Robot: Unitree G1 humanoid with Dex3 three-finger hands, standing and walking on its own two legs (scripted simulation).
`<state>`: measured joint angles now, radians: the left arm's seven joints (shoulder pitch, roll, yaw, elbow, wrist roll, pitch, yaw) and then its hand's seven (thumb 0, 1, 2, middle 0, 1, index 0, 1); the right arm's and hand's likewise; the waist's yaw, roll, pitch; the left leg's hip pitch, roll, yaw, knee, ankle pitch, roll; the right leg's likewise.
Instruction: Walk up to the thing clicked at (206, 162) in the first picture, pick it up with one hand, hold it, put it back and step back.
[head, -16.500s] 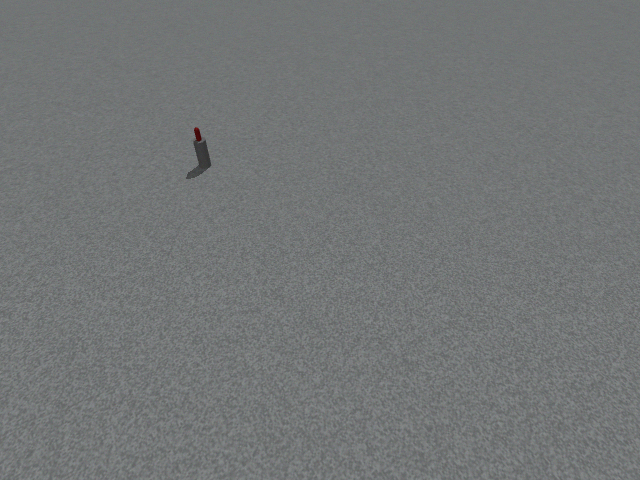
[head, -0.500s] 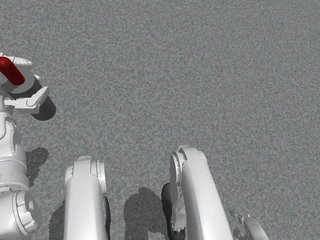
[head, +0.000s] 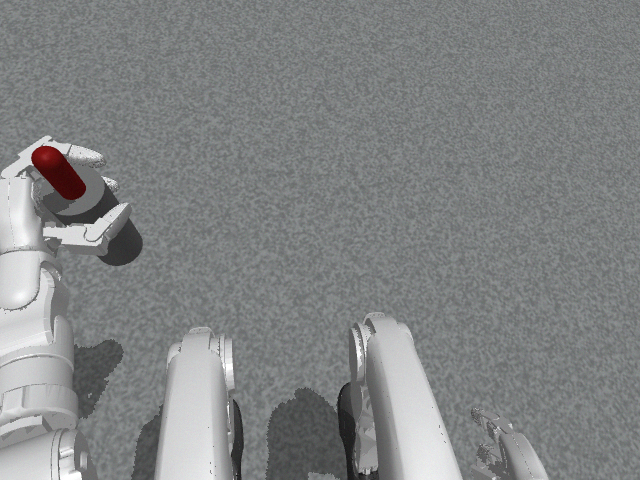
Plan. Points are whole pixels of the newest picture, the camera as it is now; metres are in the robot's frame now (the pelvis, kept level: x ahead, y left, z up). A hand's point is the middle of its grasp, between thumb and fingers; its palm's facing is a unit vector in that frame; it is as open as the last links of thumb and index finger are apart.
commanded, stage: lift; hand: left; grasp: from the side
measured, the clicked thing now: (89, 209) +0.45 +0.24 -0.03
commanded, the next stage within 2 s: hold in 1.60 s
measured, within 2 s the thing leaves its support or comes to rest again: neither
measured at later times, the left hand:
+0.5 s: hand out of the picture +0.40 +0.22 +0.16, palm faces +0.20 -0.98 -0.06, open 8.5 cm
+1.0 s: hand out of the picture +0.38 +0.21 +0.24, palm faces +0.19 -0.98 -0.06, open 8.5 cm
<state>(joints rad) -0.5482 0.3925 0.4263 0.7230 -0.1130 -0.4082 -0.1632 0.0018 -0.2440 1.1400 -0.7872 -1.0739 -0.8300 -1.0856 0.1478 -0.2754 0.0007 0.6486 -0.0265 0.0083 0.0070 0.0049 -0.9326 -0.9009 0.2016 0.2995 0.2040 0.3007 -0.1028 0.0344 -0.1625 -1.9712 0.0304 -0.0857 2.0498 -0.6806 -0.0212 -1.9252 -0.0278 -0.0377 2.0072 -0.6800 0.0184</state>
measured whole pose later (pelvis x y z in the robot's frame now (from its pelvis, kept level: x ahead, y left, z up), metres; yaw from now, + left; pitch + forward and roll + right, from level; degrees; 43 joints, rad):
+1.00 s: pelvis +0.05 +0.01 +0.23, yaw +3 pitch +16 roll -3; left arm -0.14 0.21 0.14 0.43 -0.13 -0.33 0.02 0.00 -0.24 1.14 -0.79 -1.08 -0.83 -1.08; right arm 0.21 -0.21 0.02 0.65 0.00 -0.05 -0.04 0.01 -0.92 -0.90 0.20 0.30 0.20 0.30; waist -0.03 0.02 -0.10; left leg -0.97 0.04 -0.04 1.20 -0.51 -0.01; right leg -0.92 -0.03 -0.04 1.14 -0.50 0.03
